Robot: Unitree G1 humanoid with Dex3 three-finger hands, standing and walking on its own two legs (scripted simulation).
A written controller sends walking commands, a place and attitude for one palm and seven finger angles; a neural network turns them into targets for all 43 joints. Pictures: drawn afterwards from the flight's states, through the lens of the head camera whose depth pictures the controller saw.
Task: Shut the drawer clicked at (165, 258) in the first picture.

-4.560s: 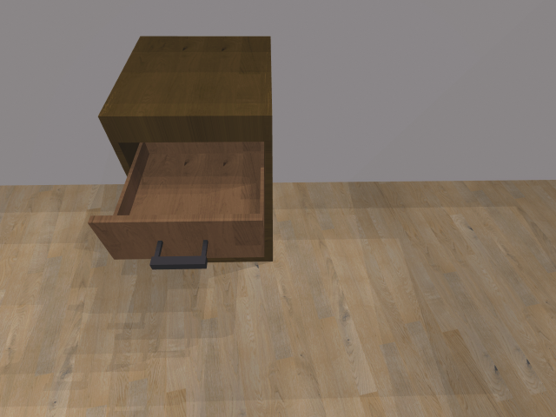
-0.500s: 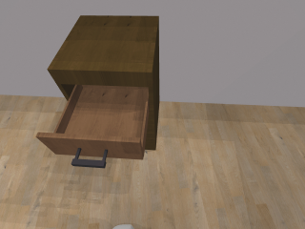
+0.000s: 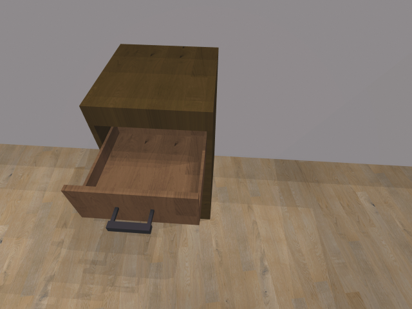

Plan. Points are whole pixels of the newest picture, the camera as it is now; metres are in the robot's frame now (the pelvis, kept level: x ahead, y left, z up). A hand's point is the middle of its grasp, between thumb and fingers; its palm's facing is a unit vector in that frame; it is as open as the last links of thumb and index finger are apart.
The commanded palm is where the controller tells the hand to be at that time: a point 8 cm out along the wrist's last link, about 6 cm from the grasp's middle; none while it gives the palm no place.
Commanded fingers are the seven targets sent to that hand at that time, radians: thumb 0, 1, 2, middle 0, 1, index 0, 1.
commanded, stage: come to a stop and stand still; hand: left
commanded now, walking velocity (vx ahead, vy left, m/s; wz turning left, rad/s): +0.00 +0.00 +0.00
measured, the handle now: (131, 219) +0.39 +0.24 -0.20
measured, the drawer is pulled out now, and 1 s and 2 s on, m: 0.27 0.27 0.27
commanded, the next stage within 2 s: look again from close up in 0.48 s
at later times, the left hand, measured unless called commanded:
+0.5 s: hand out of the picture -0.07 +0.21 -0.17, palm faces +0.03 -0.98 -0.18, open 7.4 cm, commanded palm none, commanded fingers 0.00 0.90 0.90 -0.20 -0.30 -0.20 -0.30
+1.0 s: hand out of the picture -0.03 +0.17 -0.17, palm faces +0.02 -0.99 -0.14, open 7.4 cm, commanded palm none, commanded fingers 0.00 0.90 0.90 -0.20 -0.30 -0.20 -0.30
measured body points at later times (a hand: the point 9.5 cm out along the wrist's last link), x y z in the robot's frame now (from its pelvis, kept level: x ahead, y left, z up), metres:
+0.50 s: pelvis -0.03 +0.04 +0.01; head -0.03 +0.05 +0.46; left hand -0.07 +0.26 -0.15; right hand -0.02 -0.19 -0.15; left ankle +0.02 +0.10 -0.73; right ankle +0.00 -0.11 -0.73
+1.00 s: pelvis -0.01 +0.02 +0.01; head -0.01 +0.03 +0.46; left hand -0.03 +0.22 -0.15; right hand -0.01 -0.19 -0.15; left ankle +0.02 +0.10 -0.73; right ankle +0.00 -0.11 -0.73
